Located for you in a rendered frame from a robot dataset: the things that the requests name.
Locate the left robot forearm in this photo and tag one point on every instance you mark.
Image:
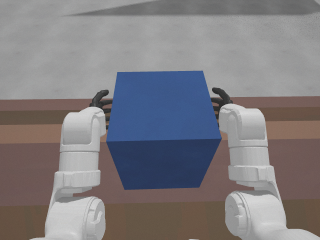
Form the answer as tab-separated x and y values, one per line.
79	158

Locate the right robot hand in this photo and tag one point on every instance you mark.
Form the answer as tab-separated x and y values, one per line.
225	100

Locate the robot right upper arm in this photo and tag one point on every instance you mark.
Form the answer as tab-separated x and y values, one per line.
258	215

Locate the right robot forearm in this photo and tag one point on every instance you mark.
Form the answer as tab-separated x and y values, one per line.
247	140

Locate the robot left upper arm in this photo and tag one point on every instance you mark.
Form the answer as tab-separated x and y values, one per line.
76	218

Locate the left robot hand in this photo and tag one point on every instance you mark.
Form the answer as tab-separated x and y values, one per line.
99	104

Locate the carton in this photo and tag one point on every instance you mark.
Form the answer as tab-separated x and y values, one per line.
162	132

